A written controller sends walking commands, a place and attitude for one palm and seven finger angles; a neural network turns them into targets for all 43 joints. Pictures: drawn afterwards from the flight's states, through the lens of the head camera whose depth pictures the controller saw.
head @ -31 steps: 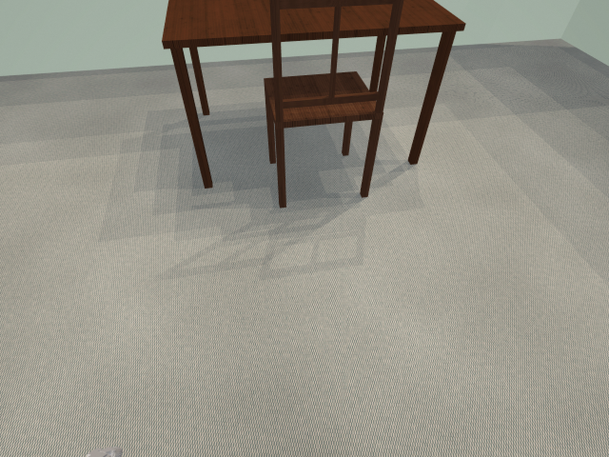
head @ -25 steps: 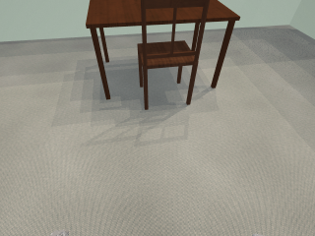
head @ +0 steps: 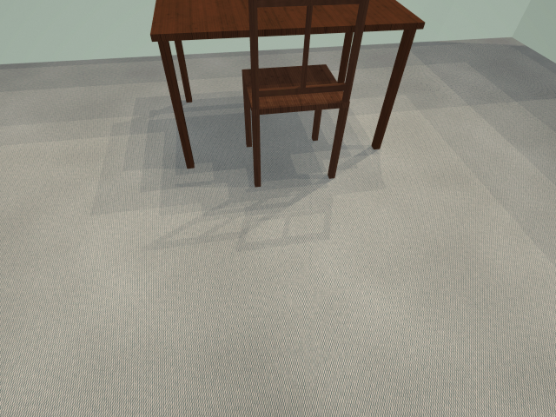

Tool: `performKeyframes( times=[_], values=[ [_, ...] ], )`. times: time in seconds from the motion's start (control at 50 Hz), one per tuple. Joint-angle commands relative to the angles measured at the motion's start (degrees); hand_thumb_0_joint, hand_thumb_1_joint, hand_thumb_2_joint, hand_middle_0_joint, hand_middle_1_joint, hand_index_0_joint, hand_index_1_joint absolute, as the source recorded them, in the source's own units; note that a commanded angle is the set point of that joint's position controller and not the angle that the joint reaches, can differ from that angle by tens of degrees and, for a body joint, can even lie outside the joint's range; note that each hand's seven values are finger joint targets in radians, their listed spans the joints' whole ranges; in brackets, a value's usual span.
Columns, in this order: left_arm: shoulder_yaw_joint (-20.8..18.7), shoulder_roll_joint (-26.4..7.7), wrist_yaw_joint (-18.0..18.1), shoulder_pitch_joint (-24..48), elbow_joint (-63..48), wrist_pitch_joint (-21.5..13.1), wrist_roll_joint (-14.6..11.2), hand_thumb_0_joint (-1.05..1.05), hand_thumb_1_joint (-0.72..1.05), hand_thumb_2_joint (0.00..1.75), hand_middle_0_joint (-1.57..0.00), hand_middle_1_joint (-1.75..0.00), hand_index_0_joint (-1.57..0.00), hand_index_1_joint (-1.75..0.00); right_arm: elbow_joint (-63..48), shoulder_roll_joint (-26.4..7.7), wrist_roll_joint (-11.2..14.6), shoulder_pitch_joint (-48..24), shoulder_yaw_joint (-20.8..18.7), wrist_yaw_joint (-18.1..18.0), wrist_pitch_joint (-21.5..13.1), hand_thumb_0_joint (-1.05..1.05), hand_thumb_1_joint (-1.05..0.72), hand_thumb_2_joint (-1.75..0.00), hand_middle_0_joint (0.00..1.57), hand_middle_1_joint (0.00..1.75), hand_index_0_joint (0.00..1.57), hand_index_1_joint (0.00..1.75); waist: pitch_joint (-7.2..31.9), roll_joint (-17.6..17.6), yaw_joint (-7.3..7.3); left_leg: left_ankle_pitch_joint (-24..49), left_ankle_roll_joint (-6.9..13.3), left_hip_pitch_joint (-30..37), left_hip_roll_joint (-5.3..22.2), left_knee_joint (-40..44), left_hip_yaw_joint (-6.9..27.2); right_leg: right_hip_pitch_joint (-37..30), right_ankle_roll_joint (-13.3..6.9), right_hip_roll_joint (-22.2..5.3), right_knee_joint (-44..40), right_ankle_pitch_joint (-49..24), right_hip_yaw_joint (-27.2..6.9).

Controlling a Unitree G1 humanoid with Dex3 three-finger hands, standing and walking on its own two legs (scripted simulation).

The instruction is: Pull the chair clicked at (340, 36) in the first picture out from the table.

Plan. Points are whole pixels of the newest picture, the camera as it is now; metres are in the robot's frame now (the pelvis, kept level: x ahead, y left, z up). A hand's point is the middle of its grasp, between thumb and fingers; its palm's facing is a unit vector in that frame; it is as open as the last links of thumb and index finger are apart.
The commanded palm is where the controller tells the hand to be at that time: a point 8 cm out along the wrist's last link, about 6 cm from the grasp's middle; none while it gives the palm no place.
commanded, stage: stand and wait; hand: left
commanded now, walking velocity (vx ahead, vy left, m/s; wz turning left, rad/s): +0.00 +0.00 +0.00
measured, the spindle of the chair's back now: (306, 49) +1.40 -0.02 -0.07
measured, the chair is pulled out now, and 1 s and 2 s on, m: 0.00 0.00 0.00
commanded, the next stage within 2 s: look at it before walking up in 0.20 s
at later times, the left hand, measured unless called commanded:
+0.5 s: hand out of the picture +0.07 +0.24 -0.16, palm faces -0.03 -0.95 -0.32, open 7.4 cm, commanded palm none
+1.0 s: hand out of the picture +0.07 +0.24 -0.16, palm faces -0.03 -0.94 -0.33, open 7.4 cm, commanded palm none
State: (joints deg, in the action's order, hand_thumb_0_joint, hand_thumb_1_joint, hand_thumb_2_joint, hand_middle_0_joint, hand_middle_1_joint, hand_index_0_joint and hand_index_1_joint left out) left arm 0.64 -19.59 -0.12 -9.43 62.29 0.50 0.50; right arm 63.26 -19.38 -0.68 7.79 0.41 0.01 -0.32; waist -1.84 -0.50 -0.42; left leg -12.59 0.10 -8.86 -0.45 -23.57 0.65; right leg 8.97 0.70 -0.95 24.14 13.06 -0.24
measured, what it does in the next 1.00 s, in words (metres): stands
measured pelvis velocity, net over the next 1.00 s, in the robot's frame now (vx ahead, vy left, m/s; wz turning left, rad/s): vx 0.00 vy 0.00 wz -0.01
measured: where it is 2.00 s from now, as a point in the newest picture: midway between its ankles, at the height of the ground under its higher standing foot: outside the picture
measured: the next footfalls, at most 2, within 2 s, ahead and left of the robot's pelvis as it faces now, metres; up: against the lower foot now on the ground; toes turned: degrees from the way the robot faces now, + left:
left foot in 1.74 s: +0.21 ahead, +0.09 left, +0.00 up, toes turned -19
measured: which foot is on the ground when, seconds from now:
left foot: down 0.00-1.00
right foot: down 0.00-1.00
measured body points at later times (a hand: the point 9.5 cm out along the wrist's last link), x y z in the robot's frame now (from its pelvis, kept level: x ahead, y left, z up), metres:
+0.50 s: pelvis +0.00 +0.00 +0.00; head +0.00 +0.00 +0.45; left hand +0.07 +0.29 -0.13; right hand +0.08 -0.30 -0.13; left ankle +0.00 +0.12 -0.74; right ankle +0.00 -0.13 -0.74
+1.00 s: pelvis +0.00 +0.00 +0.00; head +0.01 +0.00 +0.45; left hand +0.07 +0.29 -0.13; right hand +0.09 -0.30 -0.13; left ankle +0.00 +0.12 -0.74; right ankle +0.00 -0.13 -0.74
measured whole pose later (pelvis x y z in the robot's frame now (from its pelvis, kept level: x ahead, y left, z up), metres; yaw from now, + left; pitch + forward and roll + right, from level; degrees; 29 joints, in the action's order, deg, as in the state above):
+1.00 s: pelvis +0.00 +0.00 +0.00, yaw -1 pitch -2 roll +0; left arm 0.6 -19.5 -0.1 -8.4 62.3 0.4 0.6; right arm 63.7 -19.2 -0.6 6.3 0.6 -0.1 -0.5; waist -1.9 -0.4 -0.8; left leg -11.8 -0.2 -7.7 0.0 -21.4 0.1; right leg 8.2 0.5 -0.5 22.3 12.2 -0.8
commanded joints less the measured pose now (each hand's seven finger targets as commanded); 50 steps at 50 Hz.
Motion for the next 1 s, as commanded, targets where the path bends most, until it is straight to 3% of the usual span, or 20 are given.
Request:
performKeyframes(
  times=[0.0,0.3,0.92,0.94,0.98],
  values=[
    [-2.4,-11.3,0.8,3.2,-4.0,-1.7,0.0,0.00,0.90,0.90,-0.20,-0.30,-0.20,-0.30,-3.9,-11.6,0.2,-3.7,-2.5,-0.7,-1.6,0.00,-0.90,-0.90,0.20,0.30,0.20,0.30,3.2,0.1,0.19,6.8,1.9,-0.3,6.9,4.8,5.5,-0.4,-2.4,-5.8,-4.8,-5.1,-5.3],
    [-2.3,-11.4,0.8,3.4,-3.7,-1.8,0.2,0.00,0.90,0.90,-0.20,-0.30,-0.20,-0.30,-3.1,-11.5,0.2,-3.6,-2.4,-0.5,-1.5,0.00,-0.90,-0.90,0.20,0.30,0.20,0.30,1.9,0.4,0.18,5.4,1.6,-0.4,6.9,5.7,5.6,0.7,-2.3,-5.7,-5.8,-3.5,-5.7],
    [-2.5,-11.5,0.7,3.4,-3.6,-1.8,0.2,0.00,0.90,0.90,-0.20,-0.30,-0.20,-0.30,-3.1,-11.9,0.3,-4.0,-2.3,-0.8,-1.6,0.00,-0.90,-0.90,0.20,0.30,0.20,0.30,3.1,0.4,0.20,9.6,1.4,2.3,7.4,5.7,4.7,-0.5,-2.3,-5.8,-5.9,-9.1,-5.8],
    [-2.5,-10.9,0.7,3.3,-3.9,-1.4,0.2,0.00,0.90,0.90,-0.20,-0.30,-0.20,-0.30,-3.1,-11.0,0.2,-3.5,-2.4,-0.9,-1.4,0.00,-0.90,-0.90,0.20,0.30,0.20,0.30,2.7,0.6,0.26,9.9,1.2,2.6,7.6,4.7,4.0,0.5,-2.3,-5.7,-5.2,-10.4,-6.2],
    [-1.9,-6.0,1.0,0.9,-4.1,-0.1,0.2,0.00,0.90,0.90,-0.20,-0.30,-0.20,-0.30,-3.2,-5.6,0.1,-0.5,-1.7,-1.1,-0.6,0.00,-0.90,-0.90,0.20,0.30,0.20,0.30,2.9,-0.1,0.60,10.1,0.5,2.6,7.8,2.3,1.9,2.5,-1.8,-5.4,-2.7,-13.0,-6.8]
  ],
)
